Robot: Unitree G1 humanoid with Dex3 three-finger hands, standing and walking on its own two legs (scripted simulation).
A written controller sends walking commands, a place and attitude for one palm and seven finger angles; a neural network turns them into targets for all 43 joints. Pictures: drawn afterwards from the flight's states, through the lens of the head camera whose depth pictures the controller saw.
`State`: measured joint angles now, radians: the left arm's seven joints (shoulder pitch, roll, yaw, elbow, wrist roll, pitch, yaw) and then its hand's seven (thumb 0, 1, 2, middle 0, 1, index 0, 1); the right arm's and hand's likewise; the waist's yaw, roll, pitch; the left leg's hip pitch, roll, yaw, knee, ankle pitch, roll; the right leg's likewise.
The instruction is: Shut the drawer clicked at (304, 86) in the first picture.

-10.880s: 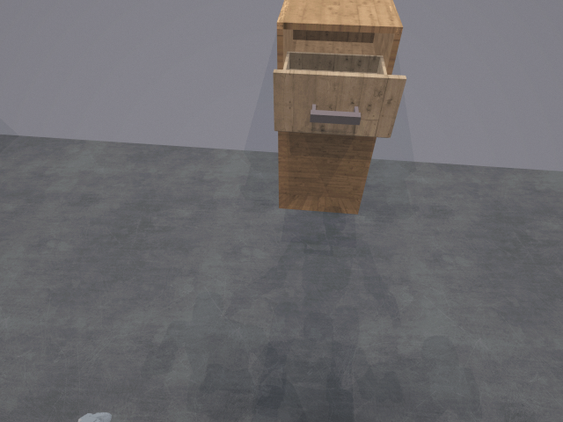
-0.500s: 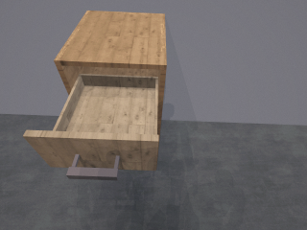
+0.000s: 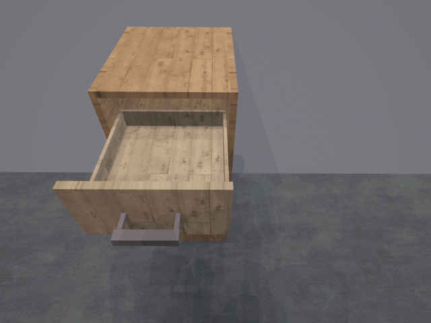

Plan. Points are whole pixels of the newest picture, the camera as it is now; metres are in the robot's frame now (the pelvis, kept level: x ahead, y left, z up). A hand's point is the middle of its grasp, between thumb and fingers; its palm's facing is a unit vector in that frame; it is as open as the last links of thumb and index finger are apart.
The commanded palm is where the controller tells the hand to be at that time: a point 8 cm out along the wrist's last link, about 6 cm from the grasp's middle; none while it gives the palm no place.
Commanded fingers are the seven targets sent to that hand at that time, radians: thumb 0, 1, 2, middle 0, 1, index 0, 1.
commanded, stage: come to a stop and stand still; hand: left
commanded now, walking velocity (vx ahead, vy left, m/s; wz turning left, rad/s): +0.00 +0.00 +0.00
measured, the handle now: (148, 227) +0.31 +0.16 -0.02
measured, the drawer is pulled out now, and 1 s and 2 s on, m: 0.30 0.30 0.29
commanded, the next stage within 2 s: look again from close up in 0.84 s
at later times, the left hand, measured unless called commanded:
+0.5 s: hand out of the picture +0.00 +0.16 -0.17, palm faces -0.01 -0.99 -0.16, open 7.4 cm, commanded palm none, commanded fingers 0.00 0.90 0.90 -0.20 -0.30 -0.20 -0.30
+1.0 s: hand out of the picture +0.02 +0.16 -0.17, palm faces -0.01 -0.99 -0.16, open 7.4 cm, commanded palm none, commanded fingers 0.00 0.90 0.90 -0.20 -0.30 -0.20 -0.30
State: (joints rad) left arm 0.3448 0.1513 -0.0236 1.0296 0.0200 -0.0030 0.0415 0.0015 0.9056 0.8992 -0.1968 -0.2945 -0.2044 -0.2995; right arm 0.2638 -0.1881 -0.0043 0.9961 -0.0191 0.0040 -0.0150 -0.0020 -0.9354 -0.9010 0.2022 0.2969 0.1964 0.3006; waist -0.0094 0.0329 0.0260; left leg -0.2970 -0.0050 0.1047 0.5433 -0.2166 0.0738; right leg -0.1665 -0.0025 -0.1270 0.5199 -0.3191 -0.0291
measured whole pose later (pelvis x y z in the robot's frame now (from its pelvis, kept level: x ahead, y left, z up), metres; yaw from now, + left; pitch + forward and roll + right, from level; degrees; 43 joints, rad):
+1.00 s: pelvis +0.04 +0.01 +0.01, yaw -2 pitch -1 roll +0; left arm 0.33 0.13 -0.02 1.10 0.02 0.00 0.04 0.00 0.91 0.90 -0.19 -0.29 -0.20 -0.30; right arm 0.29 -0.13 0.01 1.14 -0.01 -0.02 -0.03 0.01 -0.93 -0.90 0.20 0.30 0.20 0.30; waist 0.00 -0.02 0.03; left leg -0.21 -0.03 0.14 0.42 -0.21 0.08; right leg -0.10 -0.02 -0.09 0.43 -0.32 -0.01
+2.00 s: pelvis -0.01 -0.03 -0.07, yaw +2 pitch +11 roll -1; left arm 0.59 0.15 -0.01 -0.05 -0.15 -0.55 -0.10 0.01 0.91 0.90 -0.47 -0.59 -0.39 -0.56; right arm 0.12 -0.26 -0.07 0.52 -0.01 -0.24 -0.01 0.01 -0.91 -0.90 0.20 0.30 0.19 0.30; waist 0.02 -0.01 -0.15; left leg -0.84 0.03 0.05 1.07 -0.42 0.03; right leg -0.70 0.01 -0.14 1.08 -0.57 -0.08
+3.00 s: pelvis +0.00 +0.00 -0.04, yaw +2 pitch +5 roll -2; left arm 0.82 0.16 -0.09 -0.53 -0.16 -0.23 -0.10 0.01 0.90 0.90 -1.37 -1.57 -1.38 -1.58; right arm 0.22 -0.19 0.05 0.43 0.04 -0.17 -0.01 0.01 -0.90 -0.90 0.21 0.30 0.20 0.30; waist 0.04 0.07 -0.12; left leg -0.61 0.00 0.06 0.90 -0.38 0.07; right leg -0.46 0.00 -0.13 0.87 -0.49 -0.03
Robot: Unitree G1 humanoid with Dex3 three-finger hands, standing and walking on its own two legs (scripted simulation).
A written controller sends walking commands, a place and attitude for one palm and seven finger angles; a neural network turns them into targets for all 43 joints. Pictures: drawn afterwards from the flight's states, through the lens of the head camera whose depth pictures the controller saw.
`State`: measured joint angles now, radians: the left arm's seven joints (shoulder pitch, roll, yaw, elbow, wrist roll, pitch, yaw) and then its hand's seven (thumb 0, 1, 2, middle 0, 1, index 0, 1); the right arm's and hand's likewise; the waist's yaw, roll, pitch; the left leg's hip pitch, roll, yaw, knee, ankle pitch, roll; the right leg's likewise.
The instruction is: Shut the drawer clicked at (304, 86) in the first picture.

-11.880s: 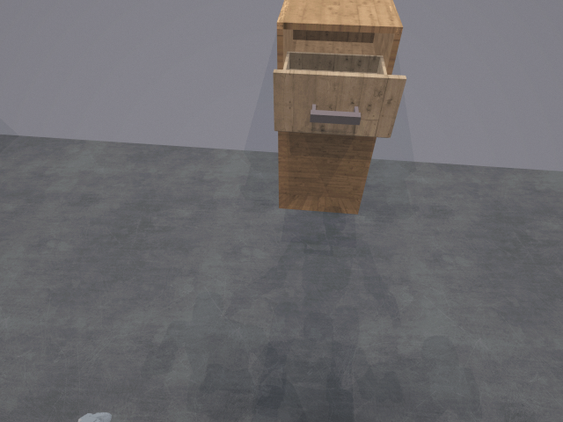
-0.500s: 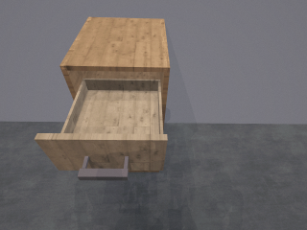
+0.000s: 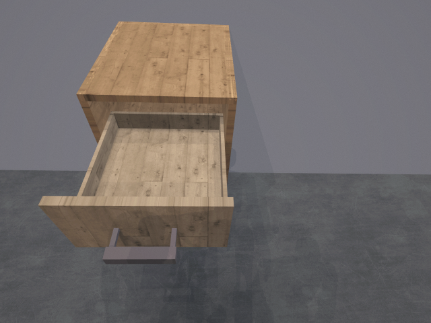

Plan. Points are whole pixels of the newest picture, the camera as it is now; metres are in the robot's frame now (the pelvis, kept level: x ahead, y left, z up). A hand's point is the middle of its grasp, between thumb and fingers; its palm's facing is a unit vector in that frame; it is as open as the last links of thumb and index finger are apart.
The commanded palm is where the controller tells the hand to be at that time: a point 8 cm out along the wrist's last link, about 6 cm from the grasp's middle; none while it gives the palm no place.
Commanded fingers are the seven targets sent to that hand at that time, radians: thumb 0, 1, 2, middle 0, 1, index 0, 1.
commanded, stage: look again from close up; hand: left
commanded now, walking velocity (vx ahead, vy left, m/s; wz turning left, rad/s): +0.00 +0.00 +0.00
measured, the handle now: (143, 244) +0.26 +0.16 -0.02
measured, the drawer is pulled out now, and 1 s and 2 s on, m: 0.30 0.29 0.29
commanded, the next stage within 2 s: raise the hand and make a fist in 0.46 s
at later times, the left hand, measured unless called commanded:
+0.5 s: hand out of the picture -0.02 +0.15 -0.18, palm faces +0.02 -0.99 -0.15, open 7.4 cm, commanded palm none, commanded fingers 0.00 0.90 0.90 -0.20 -0.30 -0.20 -0.30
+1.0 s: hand out of the picture +0.12 +0.12 -0.03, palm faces +0.12 -0.99 -0.02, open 6.2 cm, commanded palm +0.09 +0.19 -0.03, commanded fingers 0.00 0.90 0.90 -0.66 -0.80 -0.66 -0.80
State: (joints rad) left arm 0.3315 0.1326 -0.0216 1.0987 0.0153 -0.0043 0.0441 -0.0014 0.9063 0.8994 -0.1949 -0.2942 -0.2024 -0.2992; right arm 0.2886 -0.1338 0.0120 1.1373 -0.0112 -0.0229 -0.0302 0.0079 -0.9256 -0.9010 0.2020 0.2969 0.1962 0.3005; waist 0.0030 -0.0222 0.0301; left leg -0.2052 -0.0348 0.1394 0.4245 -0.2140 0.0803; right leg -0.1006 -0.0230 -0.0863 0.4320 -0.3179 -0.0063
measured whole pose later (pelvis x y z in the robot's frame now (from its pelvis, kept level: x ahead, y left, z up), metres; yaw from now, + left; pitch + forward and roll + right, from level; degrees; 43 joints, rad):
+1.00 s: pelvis -0.04 -0.04 -0.08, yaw +3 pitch +11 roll -1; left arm 0.59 0.15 -0.01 -0.05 -0.15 -0.55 -0.10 0.01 0.91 0.90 -0.47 -0.59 -0.39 -0.56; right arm 0.12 -0.26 -0.07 0.52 -0.01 -0.24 -0.01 0.01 -0.91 -0.90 0.20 0.30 0.19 0.30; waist 0.02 -0.01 -0.15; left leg -0.84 0.03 0.05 1.07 -0.42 0.03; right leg -0.70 0.01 -0.14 1.08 -0.57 -0.08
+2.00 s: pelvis -0.03 -0.01 -0.05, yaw +4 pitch +5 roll -2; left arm 0.82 0.16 -0.09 -0.53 -0.16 -0.23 -0.10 0.01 0.90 0.90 -1.37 -1.57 -1.38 -1.58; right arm 0.22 -0.19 0.05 0.43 0.04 -0.17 -0.01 0.01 -0.90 -0.90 0.21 0.30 0.20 0.30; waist 0.04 0.07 -0.12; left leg -0.61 0.00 0.06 0.90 -0.38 0.07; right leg -0.46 0.00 -0.13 0.87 -0.49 -0.03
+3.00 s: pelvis -0.03 -0.04 -0.05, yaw +4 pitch +7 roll -1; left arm 0.73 0.17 -0.01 -0.35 -0.20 -0.31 -0.12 0.01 0.90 0.90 -1.40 -1.59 -1.40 -1.60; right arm 0.25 -0.23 0.01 0.49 0.04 -0.18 -0.02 0.01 -0.90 -0.90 0.20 0.30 0.20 0.30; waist 0.01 0.05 -0.13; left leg -0.66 0.03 0.04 0.93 -0.39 0.03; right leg -0.52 0.02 -0.13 0.91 -0.52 -0.07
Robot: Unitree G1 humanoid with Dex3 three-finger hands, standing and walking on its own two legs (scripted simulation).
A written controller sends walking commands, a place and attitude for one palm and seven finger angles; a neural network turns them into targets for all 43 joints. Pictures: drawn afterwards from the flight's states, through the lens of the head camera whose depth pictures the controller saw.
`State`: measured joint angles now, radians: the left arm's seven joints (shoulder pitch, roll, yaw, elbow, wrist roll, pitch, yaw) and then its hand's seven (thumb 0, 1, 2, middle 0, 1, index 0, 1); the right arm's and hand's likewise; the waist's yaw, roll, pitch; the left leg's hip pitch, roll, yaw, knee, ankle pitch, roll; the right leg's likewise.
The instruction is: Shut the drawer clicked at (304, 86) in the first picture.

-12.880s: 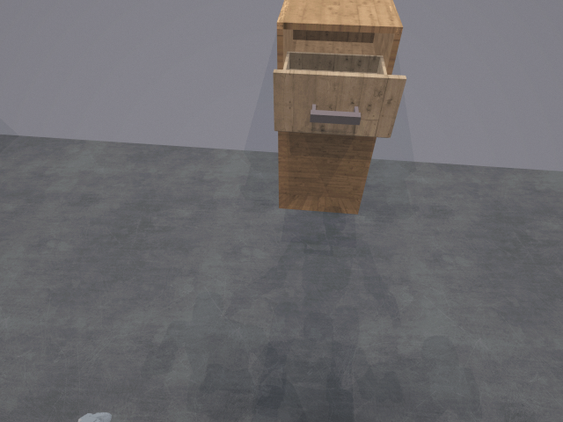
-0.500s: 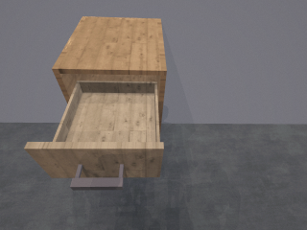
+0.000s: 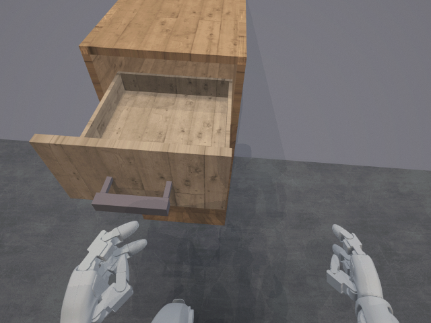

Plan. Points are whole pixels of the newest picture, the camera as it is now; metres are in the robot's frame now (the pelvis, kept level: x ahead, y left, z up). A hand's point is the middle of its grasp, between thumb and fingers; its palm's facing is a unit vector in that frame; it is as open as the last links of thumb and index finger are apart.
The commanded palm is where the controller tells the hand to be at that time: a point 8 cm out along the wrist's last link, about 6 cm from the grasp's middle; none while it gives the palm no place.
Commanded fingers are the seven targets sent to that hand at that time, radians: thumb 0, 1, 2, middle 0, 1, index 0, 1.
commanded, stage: raise the hand and make a fist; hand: left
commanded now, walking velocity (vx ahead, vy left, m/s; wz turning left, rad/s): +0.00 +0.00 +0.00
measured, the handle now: (135, 194) +0.33 +0.19 +0.05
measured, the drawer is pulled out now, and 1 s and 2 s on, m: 0.29 0.29 0.29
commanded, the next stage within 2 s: bring the fist close to the handle in 1.46 s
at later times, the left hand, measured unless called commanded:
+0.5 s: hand (117, 274) +0.18 +0.16 +0.09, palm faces +0.02 -1.00 -0.04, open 3.4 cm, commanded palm +0.13 +0.22 +0.10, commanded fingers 0.00 0.90 0.90 -1.16 -1.34 -1.16 -1.34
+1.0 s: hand (104, 283) +0.15 +0.15 +0.15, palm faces +0.02 -1.00 +0.00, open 3.2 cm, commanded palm +0.10 +0.20 +0.16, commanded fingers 0.00 0.90 0.90 -1.40 -1.60 -1.40 -1.60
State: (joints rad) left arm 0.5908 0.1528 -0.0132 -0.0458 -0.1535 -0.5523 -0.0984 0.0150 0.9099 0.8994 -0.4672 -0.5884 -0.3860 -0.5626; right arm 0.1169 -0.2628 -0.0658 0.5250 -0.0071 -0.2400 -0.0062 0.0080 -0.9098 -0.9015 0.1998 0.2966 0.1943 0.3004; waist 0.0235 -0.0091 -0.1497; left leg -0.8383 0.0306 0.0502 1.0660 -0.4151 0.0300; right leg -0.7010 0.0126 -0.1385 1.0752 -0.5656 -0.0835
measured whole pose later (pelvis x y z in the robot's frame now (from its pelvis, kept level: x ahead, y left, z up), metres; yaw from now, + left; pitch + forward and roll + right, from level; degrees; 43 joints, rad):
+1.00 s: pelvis +0.01 +0.03 +0.03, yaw +1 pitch +5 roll -2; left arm 0.82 0.16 -0.09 -0.53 -0.16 -0.23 -0.10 0.01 0.90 0.90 -1.37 -1.57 -1.38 -1.58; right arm 0.22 -0.19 0.05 0.43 0.04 -0.17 -0.01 0.01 -0.90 -0.90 0.21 0.30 0.20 0.30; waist 0.04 0.07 -0.12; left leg -0.61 0.00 0.06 0.90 -0.38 0.07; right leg -0.46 0.00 -0.13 0.87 -0.49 -0.03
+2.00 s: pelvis +0.02 +0.00 +0.02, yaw +0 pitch +7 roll -1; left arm 0.73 0.17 -0.01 -0.35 -0.20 -0.31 -0.12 0.01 0.90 0.90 -1.40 -1.59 -1.40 -1.60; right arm 0.25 -0.23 0.01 0.49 0.04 -0.18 -0.02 0.01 -0.90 -0.90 0.20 0.30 0.20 0.30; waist 0.01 0.05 -0.13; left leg -0.66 0.03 0.04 0.93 -0.39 0.03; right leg -0.52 0.02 -0.13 0.91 -0.52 -0.07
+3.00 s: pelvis +0.02 +0.01 +0.00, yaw -1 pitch +14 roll -2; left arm 0.53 0.16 -0.05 -0.18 -0.14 -0.38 -0.02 0.01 0.90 0.90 -1.40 -1.59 -1.40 -1.60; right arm 0.24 -0.23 0.02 0.45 0.01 -0.08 -0.01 0.01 -0.90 -0.90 0.20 0.30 0.20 0.30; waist -0.02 0.05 -0.16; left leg -0.90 0.04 0.05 1.10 -0.45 0.05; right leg -0.75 0.02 -0.13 1.08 -0.58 -0.06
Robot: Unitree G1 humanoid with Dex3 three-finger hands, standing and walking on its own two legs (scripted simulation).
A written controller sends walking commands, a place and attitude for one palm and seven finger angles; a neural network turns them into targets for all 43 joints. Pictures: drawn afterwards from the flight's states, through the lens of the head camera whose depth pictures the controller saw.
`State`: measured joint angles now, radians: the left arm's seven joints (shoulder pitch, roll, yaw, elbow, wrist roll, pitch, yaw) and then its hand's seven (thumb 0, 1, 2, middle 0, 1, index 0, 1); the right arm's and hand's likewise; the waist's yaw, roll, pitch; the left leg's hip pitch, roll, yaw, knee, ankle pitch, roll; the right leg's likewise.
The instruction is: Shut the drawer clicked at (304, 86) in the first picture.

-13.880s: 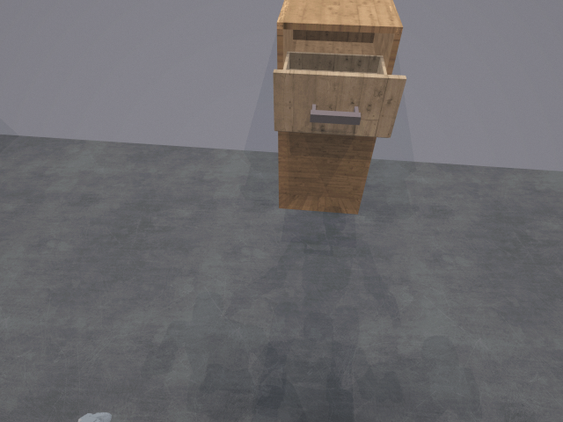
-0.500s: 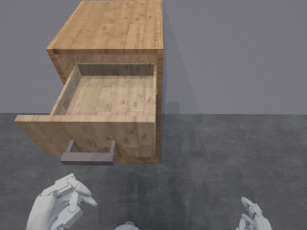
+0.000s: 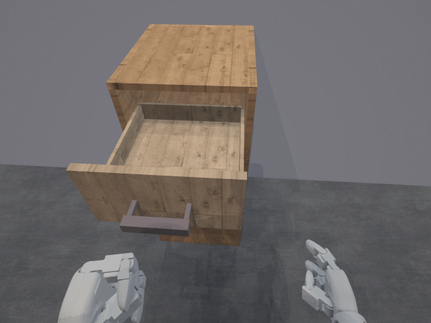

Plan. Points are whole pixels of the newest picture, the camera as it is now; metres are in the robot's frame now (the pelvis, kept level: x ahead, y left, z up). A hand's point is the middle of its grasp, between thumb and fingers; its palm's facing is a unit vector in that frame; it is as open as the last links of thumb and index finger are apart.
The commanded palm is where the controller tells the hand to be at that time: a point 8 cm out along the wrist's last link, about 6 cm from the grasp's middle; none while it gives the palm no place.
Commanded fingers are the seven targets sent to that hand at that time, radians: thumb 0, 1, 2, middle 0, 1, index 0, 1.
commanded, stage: raise the hand and make a fist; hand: left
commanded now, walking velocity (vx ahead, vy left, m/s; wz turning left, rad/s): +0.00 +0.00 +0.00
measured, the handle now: (158, 216) +0.32 +0.15 +0.02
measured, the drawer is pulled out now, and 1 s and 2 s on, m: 0.29 0.29 0.29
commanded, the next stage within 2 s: bring the fist close to the handle in 0.46 s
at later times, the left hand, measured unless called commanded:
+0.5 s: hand (141, 302) +0.13 +0.11 +0.12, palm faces +0.01 -1.00 -0.03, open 3.3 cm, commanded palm +0.08 +0.17 +0.13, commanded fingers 0.00 0.90 0.90 -1.40 -1.60 -1.40 -1.60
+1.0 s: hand (152, 289) +0.16 +0.11 +0.08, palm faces +0.01 -1.00 -0.03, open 3.3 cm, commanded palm +0.12 +0.17 +0.08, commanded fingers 0.00 0.90 0.90 -1.40 -1.60 -1.40 -1.60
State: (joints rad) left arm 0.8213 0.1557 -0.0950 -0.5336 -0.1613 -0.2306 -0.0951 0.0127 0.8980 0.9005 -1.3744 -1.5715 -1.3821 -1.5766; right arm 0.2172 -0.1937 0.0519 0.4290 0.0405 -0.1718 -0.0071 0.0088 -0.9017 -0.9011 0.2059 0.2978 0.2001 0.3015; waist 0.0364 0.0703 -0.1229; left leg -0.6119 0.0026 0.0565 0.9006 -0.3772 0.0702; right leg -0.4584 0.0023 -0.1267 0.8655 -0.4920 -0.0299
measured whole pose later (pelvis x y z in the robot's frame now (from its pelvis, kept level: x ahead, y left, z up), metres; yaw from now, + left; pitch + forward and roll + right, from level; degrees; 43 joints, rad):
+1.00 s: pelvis +0.00 -0.03 -0.01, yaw +0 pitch +7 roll -1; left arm 0.73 0.17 -0.01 -0.35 -0.20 -0.31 -0.12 0.01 0.90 0.90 -1.40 -1.59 -1.40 -1.60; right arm 0.25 -0.23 0.01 0.49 0.04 -0.18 -0.02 0.01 -0.90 -0.90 0.20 0.30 0.20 0.30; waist 0.01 0.05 -0.13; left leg -0.66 0.03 0.04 0.93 -0.39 0.03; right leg -0.52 0.02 -0.13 0.91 -0.52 -0.07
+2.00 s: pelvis +0.00 -0.02 -0.03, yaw -1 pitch +14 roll -2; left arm 0.53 0.16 -0.05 -0.18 -0.14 -0.38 -0.02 0.01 0.90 0.90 -1.40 -1.59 -1.40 -1.60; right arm 0.24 -0.23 0.02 0.45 0.01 -0.08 -0.01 0.01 -0.90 -0.90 0.20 0.30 0.20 0.30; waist -0.02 0.05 -0.16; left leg -0.90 0.04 0.05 1.10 -0.45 0.05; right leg -0.75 0.02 -0.13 1.08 -0.58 -0.06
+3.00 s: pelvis -0.01 -0.02 -0.02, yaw -1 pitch +13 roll -2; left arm 0.00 0.19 0.01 0.27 -0.15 -0.38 -0.01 -0.03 0.82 0.93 -1.40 -1.59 -1.40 -1.60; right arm 0.22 -0.25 0.03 0.57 0.02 -0.06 -0.02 0.01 -0.90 -0.90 0.20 0.30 0.20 0.30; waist -0.03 0.04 -0.13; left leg -0.86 0.03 0.05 1.03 -0.41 0.05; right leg -0.72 0.02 -0.13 1.02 -0.53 -0.06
